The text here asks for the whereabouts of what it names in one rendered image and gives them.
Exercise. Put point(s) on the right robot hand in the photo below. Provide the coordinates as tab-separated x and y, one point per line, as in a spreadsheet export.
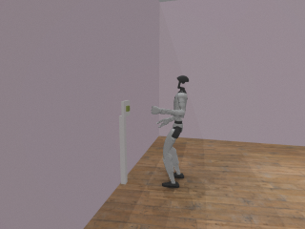
165	122

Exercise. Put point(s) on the panel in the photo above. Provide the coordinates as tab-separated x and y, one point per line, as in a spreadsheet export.
123	141

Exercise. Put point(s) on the right robot forearm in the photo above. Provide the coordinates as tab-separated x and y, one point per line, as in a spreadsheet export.
172	118

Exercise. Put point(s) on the robot torso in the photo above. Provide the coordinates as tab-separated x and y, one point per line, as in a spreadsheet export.
178	121

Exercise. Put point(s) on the left robot thigh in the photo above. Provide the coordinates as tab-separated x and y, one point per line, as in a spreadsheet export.
168	143

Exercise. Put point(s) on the left robot upper arm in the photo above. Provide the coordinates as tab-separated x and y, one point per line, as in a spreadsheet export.
181	102

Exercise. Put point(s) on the left robot hand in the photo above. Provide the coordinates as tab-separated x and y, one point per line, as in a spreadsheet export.
155	110

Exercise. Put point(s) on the left robot forearm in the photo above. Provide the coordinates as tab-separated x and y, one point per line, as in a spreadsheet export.
171	112

